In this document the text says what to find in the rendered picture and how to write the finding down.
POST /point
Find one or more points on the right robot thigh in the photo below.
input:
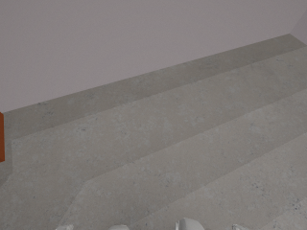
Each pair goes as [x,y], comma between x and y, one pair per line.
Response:
[188,224]

